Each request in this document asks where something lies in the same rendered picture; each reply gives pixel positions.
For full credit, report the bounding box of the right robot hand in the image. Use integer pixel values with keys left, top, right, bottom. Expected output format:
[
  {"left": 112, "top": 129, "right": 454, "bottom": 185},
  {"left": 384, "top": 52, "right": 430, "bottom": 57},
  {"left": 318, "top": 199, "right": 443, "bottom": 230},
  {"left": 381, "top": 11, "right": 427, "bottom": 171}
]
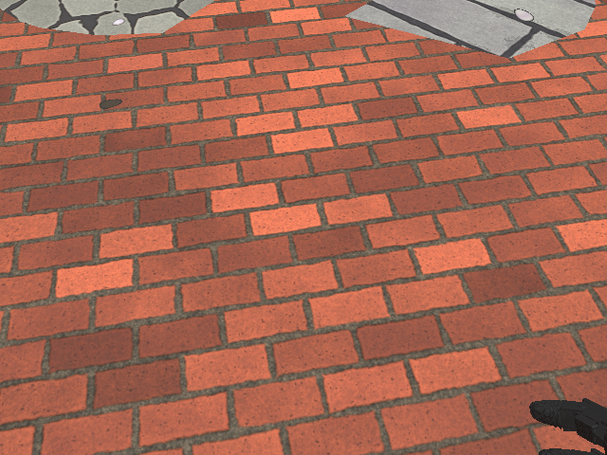
[{"left": 529, "top": 398, "right": 607, "bottom": 455}]

